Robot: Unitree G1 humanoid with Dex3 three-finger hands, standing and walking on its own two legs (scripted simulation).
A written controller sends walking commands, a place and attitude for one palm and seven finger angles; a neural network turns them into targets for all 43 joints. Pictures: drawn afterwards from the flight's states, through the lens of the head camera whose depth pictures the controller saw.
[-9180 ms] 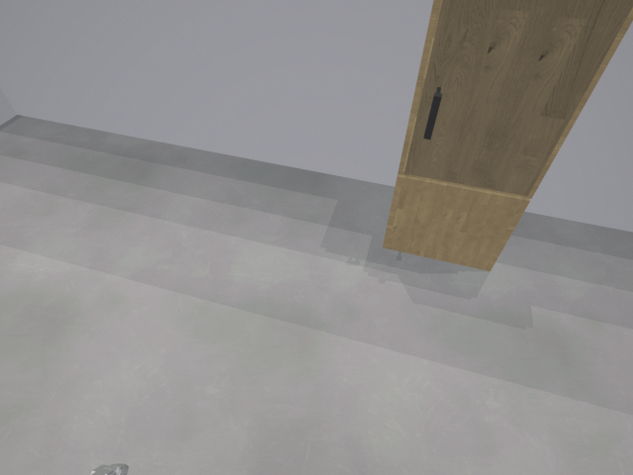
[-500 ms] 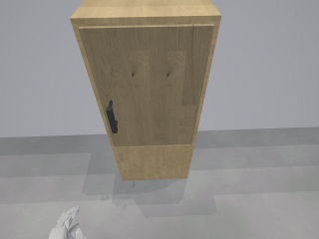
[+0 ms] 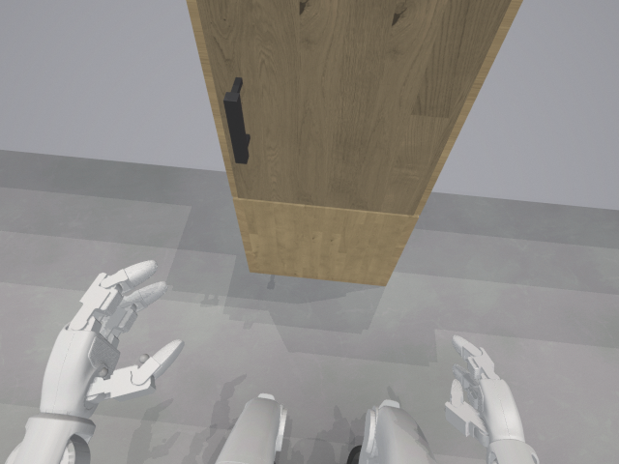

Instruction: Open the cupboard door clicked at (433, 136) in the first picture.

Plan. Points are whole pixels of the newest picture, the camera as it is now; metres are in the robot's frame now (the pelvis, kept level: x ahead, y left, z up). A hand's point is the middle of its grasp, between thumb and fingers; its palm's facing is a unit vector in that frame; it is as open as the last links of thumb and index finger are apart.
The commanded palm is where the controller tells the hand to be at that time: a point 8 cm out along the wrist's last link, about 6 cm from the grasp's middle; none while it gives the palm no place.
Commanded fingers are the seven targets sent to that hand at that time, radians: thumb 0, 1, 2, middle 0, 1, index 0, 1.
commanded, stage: raise the hand with hooked fingers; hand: left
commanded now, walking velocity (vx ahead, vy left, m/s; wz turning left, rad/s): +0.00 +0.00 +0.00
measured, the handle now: (239, 122) +0.61 +0.19 +0.03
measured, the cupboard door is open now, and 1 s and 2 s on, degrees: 0 0 0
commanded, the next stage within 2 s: move the hooked fingers beside the handle in 1.46 s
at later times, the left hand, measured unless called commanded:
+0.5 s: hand (127, 309) +0.27 +0.25 +0.05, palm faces +0.01 -1.00 -0.06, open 12.8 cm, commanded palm +0.25 +0.30 +0.05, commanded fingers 0.00 -0.45 0.32 -0.30 -1.17 -0.30 -1.17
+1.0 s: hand (113, 273) +0.31 +0.28 +0.04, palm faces +0.01 -1.00 -0.06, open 13.9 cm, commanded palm +0.28 +0.33 +0.05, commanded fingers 0.00 -0.50 0.30 -0.30 -1.20 -0.30 -1.20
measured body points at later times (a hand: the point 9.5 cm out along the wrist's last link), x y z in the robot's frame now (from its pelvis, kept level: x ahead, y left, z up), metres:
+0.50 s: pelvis +0.01 +0.02 +0.01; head +0.11 +0.04 +0.45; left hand +0.26 +0.30 +0.05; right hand +0.19 -0.24 -0.06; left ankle +0.03 +0.13 -0.61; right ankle +0.07 -0.12 -0.61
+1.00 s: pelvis +0.01 +0.02 +0.01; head +0.12 +0.03 +0.44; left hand +0.30 +0.34 +0.05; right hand +0.18 -0.24 -0.07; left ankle +0.03 +0.13 -0.61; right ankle +0.07 -0.12 -0.61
